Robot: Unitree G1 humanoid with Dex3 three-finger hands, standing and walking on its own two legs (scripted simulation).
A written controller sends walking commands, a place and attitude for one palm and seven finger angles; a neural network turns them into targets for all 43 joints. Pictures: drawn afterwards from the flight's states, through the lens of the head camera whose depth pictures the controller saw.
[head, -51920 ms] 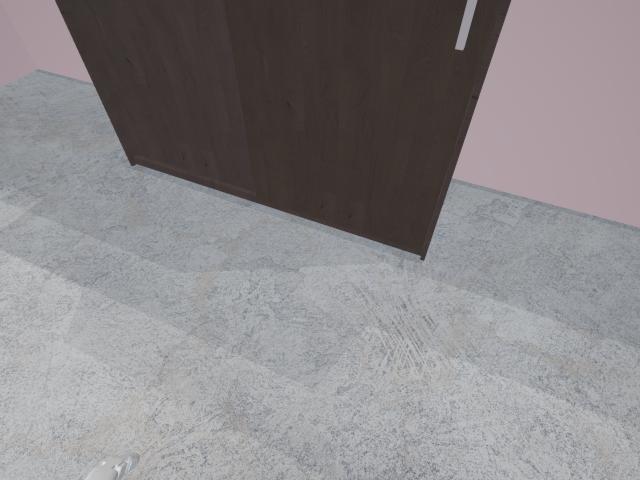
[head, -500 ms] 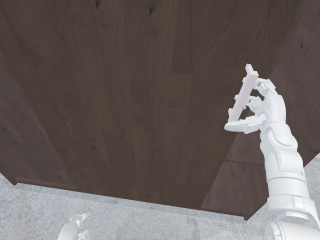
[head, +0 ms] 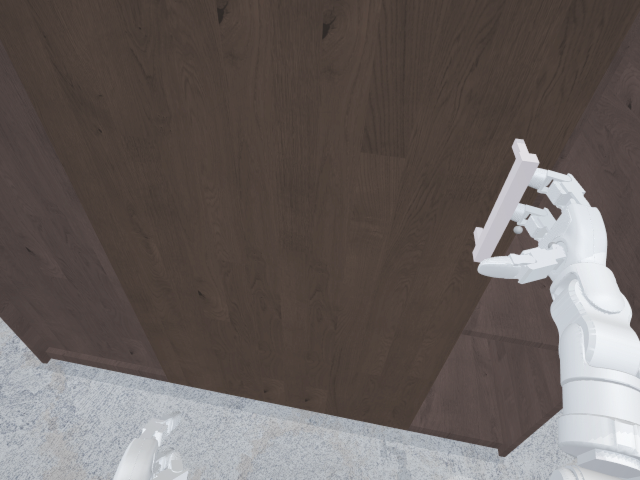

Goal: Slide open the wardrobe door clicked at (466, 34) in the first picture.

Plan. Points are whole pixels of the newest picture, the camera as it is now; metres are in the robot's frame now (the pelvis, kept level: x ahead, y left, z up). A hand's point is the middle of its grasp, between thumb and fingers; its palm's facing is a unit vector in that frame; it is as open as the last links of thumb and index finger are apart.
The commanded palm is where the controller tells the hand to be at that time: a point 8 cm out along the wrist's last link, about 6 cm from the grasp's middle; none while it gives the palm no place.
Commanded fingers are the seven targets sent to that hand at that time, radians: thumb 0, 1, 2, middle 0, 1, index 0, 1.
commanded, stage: move the hooked fingers beside the handle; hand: right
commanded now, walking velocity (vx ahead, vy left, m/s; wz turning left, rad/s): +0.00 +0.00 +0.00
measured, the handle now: (499, 204) +0.45 -0.19 +0.16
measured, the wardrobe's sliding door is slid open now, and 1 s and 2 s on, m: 0.28 0.28 0.28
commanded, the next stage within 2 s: feel for the door with the fingertips in 1.60 s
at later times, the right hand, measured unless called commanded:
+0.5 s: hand (552, 239) +0.36 -0.23 +0.18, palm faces +0.12 +0.99 +0.01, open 14.0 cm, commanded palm +0.34 -0.28 +0.16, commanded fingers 0.00 0.50 -0.30 0.30 1.20 0.30 1.20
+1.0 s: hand (557, 242) +0.37 -0.24 +0.17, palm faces +0.12 +0.99 +0.01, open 14.0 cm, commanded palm +0.35 -0.29 +0.16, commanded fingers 0.00 0.50 -0.30 0.30 1.20 0.30 1.20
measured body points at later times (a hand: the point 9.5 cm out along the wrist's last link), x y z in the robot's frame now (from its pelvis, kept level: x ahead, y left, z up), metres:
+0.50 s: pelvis -0.03 -0.01 +0.00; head -0.04 +0.00 +0.45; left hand +0.14 +0.22 -0.09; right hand +0.35 -0.28 +0.18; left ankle +0.01 +0.10 -0.74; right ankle -0.03 -0.12 -0.74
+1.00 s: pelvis -0.02 -0.01 +0.00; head -0.02 -0.01 +0.45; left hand +0.12 +0.23 -0.10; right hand +0.36 -0.30 +0.17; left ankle +0.01 +0.10 -0.74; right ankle -0.03 -0.12 -0.74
